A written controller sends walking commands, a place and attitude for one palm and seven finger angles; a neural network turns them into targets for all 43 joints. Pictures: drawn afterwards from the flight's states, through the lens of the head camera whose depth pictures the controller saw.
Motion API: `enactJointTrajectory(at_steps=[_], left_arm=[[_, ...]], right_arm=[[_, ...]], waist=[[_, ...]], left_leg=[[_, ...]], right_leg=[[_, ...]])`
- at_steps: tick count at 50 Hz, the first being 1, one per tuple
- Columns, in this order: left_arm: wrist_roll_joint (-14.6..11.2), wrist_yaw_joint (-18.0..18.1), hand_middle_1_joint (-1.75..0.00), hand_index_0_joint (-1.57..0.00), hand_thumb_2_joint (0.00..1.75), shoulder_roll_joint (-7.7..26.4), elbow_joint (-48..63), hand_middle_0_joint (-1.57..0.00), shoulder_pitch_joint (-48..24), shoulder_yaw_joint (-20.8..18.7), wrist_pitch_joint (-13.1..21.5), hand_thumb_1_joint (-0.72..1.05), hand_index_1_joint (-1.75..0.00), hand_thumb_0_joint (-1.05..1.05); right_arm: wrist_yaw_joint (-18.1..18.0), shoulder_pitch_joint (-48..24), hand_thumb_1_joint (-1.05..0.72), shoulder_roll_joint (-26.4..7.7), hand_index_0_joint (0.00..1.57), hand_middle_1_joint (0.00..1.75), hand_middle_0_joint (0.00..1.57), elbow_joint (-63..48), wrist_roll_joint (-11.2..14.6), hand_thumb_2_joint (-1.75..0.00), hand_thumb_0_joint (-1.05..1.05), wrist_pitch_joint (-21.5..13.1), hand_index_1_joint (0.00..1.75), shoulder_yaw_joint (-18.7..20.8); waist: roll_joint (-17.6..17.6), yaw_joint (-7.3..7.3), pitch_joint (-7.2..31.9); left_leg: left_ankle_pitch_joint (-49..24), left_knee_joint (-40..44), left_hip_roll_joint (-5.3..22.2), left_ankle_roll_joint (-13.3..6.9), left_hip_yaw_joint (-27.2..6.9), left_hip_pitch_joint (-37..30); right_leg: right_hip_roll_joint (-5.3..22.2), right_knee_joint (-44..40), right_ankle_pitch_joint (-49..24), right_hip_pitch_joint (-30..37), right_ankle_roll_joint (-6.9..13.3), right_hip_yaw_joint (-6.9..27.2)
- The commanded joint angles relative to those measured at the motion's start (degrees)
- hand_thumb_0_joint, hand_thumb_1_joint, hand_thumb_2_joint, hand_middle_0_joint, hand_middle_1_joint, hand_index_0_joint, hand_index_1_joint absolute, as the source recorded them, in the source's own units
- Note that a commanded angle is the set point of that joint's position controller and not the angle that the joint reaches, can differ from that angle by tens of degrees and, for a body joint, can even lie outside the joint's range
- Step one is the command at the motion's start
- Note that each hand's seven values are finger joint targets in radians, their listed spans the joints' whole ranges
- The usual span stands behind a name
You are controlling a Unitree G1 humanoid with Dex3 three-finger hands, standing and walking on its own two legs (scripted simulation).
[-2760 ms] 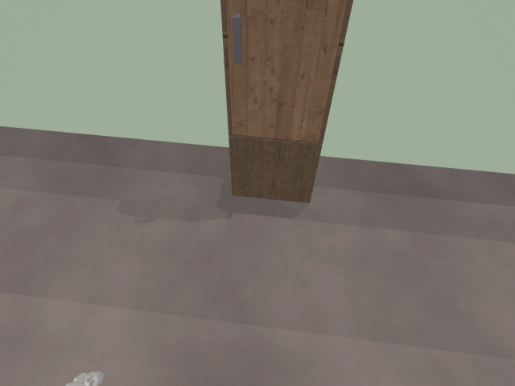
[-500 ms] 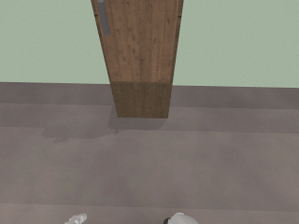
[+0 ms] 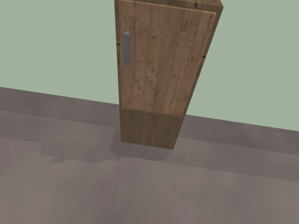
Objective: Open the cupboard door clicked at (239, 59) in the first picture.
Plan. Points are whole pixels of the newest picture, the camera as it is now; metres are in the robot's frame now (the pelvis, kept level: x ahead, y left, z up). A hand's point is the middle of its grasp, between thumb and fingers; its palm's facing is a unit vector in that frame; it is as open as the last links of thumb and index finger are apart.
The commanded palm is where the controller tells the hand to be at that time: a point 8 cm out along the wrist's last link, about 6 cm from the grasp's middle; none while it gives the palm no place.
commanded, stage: take the last steps up to it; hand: left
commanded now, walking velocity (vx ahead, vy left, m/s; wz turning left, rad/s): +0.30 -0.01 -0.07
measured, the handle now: (127, 47) +0.78 +0.17 +0.08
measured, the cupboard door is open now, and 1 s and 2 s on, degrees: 0 0 0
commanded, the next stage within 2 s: come to a stop and stand still in 0.46 s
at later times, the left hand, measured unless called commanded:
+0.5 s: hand (117, 187) +0.27 +0.12 -0.16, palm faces +0.00 -0.98 -0.21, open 7.4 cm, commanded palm none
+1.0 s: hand (107, 197) +0.24 +0.15 -0.18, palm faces +0.04 -0.98 -0.21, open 7.4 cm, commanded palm none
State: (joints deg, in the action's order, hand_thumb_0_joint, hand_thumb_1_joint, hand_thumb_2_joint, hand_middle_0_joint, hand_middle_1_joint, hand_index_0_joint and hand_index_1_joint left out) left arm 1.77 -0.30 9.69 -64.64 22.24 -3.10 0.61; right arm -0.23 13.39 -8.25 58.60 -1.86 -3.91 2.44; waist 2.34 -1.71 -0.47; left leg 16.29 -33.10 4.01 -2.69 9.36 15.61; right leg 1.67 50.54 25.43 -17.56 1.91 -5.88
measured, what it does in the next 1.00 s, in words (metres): walks ahead: right foot, then left foot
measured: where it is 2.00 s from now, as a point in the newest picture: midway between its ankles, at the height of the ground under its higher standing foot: outside the picture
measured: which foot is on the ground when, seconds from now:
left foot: down 0.00-0.40, up 0.42-0.76, down 0.78-1.00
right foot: up 0.00-0.38, down 0.40-0.80, up 0.82-1.00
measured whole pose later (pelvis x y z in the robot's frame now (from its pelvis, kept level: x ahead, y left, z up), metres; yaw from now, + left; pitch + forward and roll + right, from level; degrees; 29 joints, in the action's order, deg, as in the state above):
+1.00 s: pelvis +0.22 -0.03 +0.00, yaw -3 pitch -1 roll -1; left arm 1.1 2.1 10.0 -59.7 14.1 -3.1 -2.6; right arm -2.0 5.2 -7.7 56.8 -1.5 1.0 1.8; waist 0.9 -1.8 -5.8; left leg 8.3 -28.7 3.1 -2.2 7.1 19.5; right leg 1.0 56.3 29.4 -21.0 -1.0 -1.4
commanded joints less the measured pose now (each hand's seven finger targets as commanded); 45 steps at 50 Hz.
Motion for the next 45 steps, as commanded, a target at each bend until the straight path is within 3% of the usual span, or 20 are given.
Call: enactJointTrajectory(at_steps=[1,4,10,15,17,18,19,20,21,22,24,26,29,32,35,37,38,40,42,45], left_arm=[[0.2,-0.8,-0.3,-0.2,0.9,2.4,5.5,-0.2,-5.2,-0.7,1.8,0.9,-0.3,0.0],[0.1,-0.8,-0.3,-0.2,0.9,0.9,4.5,-0.2,-2.6,-0.7,0.8,0.9,-0.3,0.0],[-0.1,-0.9,-0.3,-0.2,0.9,0.7,7.0,-0.2,-9.9,-0.5,0.3,0.9,-0.3,0.0],[-0.4,-0.8,-0.3,-0.2,0.9,0.6,8.6,-0.2,-13.9,-0.5,1.0,0.9,-0.3,0.0],[-0.2,-0.6,-0.3,-0.2,0.9,1.7,7.4,-0.2,-10.2,-0.9,1.5,0.9,-0.3,0.0],[0.0,-0.5,-0.3,-0.2,0.9,3.0,5.3,-0.2,-3.3,-1.3,1.9,0.9,-0.3,0.0],[0.4,-0.1,-0.3,-0.2,0.9,6.6,3.1,-0.2,3.7,-2.1,2.7,0.9,-0.3,0.0],[0.3,0.7,-0.3,-0.2,0.9,13.0,2.0,-0.2,9.7,-3.7,3.1,0.9,-0.3,0.0],[-1.0,0.9,-0.3,-0.2,0.9,14.3,1.8,-0.2,11.1,-3.4,3.0,0.9,-0.3,0.0],[-1.1,1.3,-0.3,-0.2,0.9,12.0,3.2,-0.2,5.3,-3.1,2.5,0.9,-0.3,0.0],[-1.0,1.5,-0.3,-0.2,0.9,7.1,5.2,-0.2,-2.7,-1.8,2.7,0.9,-0.3,0.0],[-0.7,1.7,-0.3,-0.2,0.9,3.7,5.8,-0.2,-5.1,-0.6,3.1,0.9,-0.3,0.0],[-0.2,2.0,-0.3,-0.2,0.9,2.8,6.2,-0.2,-6.0,-0.4,3.3,0.9,-0.3,0.0],[-0.2,2.2,-0.3,-0.2,0.9,4.2,5.9,-0.2,-6.1,0.0,2.3,0.9,-0.3,0.0],[-0.5,2.7,-0.3,-0.2,0.9,6.8,6.2,-0.2,-5.8,-0.9,0.8,0.9,-0.3,0.0],[-0.6,2.8,-0.3,-0.2,0.9,7.3,6.3,-0.2,-6.4,-1.1,-0.2,0.9,-0.3,0.0],[-0.7,2.7,-0.3,-0.2,0.9,6.3,6.6,-0.2,-5.5,-0.9,-0.7,0.9,-0.3,0.0],[-1.3,3.1,-0.3,-0.2,0.9,3.0,7.1,-0.2,-2.2,-0.2,-1.5,0.9,-0.3,0.0],[-1.2,3.1,-0.3,-0.2,0.9,2.9,6.7,-0.2,-2.4,0.0,-2.2,0.9,-0.3,0.0],[-0.9,2.7,-0.3,-0.2,0.9,4.1,6.3,-0.2,-2.3,-0.7,-2.7,0.9,-0.3,0.0]], right_arm=[[-1.3,9.2,-0.9,-6.9,0.2,0.3,0.2,1.5,0.6,-0.9,0.0,-0.4,0.3,0.7],[-1.6,9.8,-0.9,-5.9,0.2,0.3,0.2,2.2,0.9,-0.9,0.0,-1.3,0.3,0.5],[-1.7,13.9,-0.9,-5.6,0.2,0.3,0.2,5.4,0.8,-0.9,0.0,-1.2,0.3,0.7],[-1.5,15.1,-0.9,-6.2,0.2,0.3,0.2,7.0,0.1,-0.9,0.0,-0.4,0.3,1.2],[-1.5,14.7,-0.9,-6.3,0.2,0.3,0.2,7.4,0.2,-0.9,0.0,0.0,0.3,1.2],[-1.4,13.7,-0.9,-6.2,0.2,0.3,0.2,7.2,0.5,-0.9,0.0,0.0,0.3,1.1],[-0.9,13.9,-0.9,-5.0,0.2,0.3,0.2,6.9,1.1,-0.9,0.0,-0.1,0.3,1.0],[-0.5,16.3,-0.9,-1.5,0.2,0.3,0.2,5.3,1.6,-0.9,0.0,-0.3,0.3,0.3],[-0.7,13.4,-0.9,-3.4,0.2,0.3,0.2,3.9,1.5,-0.9,0.0,0.4,0.3,0.5],[-0.8,13.2,-0.9,-3.0,0.2,0.3,0.2,4.0,1.5,-0.9,0.0,0.8,0.3,1.1],[-0.4,9.2,-0.9,-1.6,0.2,0.3,0.2,3.9,0.9,-0.9,0.0,1.3,0.3,0.8],[-0.3,10.4,-0.9,-0.4,0.2,0.3,0.2,4.4,0.5,-0.9,0.0,2.4,0.3,0.6],[-0.4,12.0,-0.9,1.0,0.2,0.3,0.2,4.7,0.5,-0.9,0.0,3.4,0.3,0.1],[-0.8,8.9,-0.9,1.4,0.2,0.3,0.2,3.7,1.2,-0.9,0.0,3.8,0.3,-0.7],[-1.0,5.0,-0.9,-1.4,0.2,0.3,0.2,1.8,1.5,-0.9,0.0,4.3,0.3,-0.2],[-1.0,5.5,-0.9,-3.2,0.2,0.3,0.2,1.4,1.3,-0.9,0.0,4.5,0.3,0.5],[-1.1,6.0,-0.9,-5.3,0.2,0.3,0.2,1.1,1.1,-0.9,0.0,4.2,0.3,0.8],[-1.6,4.6,-0.9,-10.7,0.2,0.3,0.2,-0.6,0.8,-0.9,0.0,4.1,0.3,1.4],[-2.4,1.0,-0.9,-10.6,0.2,0.3,0.2,-1.3,0.7,-0.9,0.0,4.0,0.3,1.3],[-2.7,-3.3,-0.9,-9.9,0.2,0.3,0.2,-3.1,0.6,-0.9,0.0,4.5,0.3,1.3]], waist=[[-7.1,2.96,-6.3],[-6.4,1.49,-3.7],[-8.1,2.62,-6.6],[-9.8,3.6,-7.2],[-7.2,1.5,-5.4],[-5.2,-1.77,-2.3],[1.0,-4.57,2.6],[15.6,-5.14,9.4],[12.8,-5.31,9.6],[6.0,-2.88,4.4],[4.8,-0.44,-2.4],[2.8,2.12,-4.3],[1.5,4.03,-3.0],[1.8,2.9,-1.5],[4.4,1.88,-0.2],[4.8,2.68,-0.8],[-0.3,2.57,-0.1],[-14.0,1.36,1.2],[-18.1,1.22,1.1],[-12.7,1.09,3.2]], left_leg=[[-1.8,23.5,15.4,-5.6,-17.4,-9.8],[-11.4,23.4,12.4,-5.3,-10.6,-10.5],[-17.9,23.5,12.0,-6.8,-7.1,-13.3],[-20.1,19.1,13.0,-6.1,-5.7,-12.6],[-22.0,13.3,11.9,-4.9,-4.9,-9.7],[-22.7,5.5,9.8,-3.3,-2.6,-7.6],[-17.1,-7.0,6.4,-1.2,-0.3,-0.3],[9.7,-24.7,-1.4,1.6,2.4,12.8],[18.8,-35.9,-2.1,1.3,-4.7,15.7],[14.3,-39.8,0.4,0.6,-7.2,16.8],[6.2,-39.0,3.6,1.2,-8.8,16.6],[2.9,-34.3,4.2,2.1,-8.2,12.7],[1.9,-23.6,3.3,3.7,-6.4,8.4],[0.2,-12.5,1.4,4.6,-5.3,5.0],[-1.7,-4.1,0.5,4.8,-5.3,2.8],[-10.7,3.4,0.2,4.6,-5.1,-3.2],[-23.6,5.5,2.7,3.5,-7.2,-7.2],[-46.0,10.9,15.7,-4.5,-18.0,-6.3],[-41.9,15.2,17.0,-8.6,-20.0,-3.3],[-36.1,13.0,15.2,-9.0,-16.1,-5.1]], right_leg=[[4.9,15.4,-6.6,-20.4,-0.8,4.4],[5.1,14.1,-12.0,-18.4,-2.2,3.8],[5.9,0.6,-14.3,-19.5,-3.0,1.4],[3.8,-12.5,-12.0,-11.4,-1.2,-0.9],[1.5,-17.1,-13.1,-2.1,-0.2,-2.4],[0.4,-20.4,-16.3,6.9,0.2,-2.9],[5.7,-22.3,-17.5,19.1,2.3,3.6],[21.1,-28.2,-22.1,30.5,8.0,24.9],[24.8,-34.0,-23.5,27.6,11.0,31.3],[23.8,-35.8,-14.6,21.2,11.5,27.1],[19.7,-37.9,-13.2,8.1,8.5,19.8],[17.0,-38.8,-20.3,1.6,7.4,11.6],[14.7,-37.6,-31.0,-0.7,7.2,5.2],[13.7,-34.0,-42.8,2.0,7.3,4.0],[14.0,-29.3,-43.7,5.3,7.0,4.5],[12.6,-25.3,-37.3,2.4,4.9,3.6],[9.8,-21.7,-31.6,0.1,2.4,2.7],[2.1,-12.8,-4.3,-0.2,-2.5,-1.3],[0.7,1.6,9.5,-1.4,-2.7,3.0],[0.7,9.7,5.6,-4.9,-2.6,6.4]])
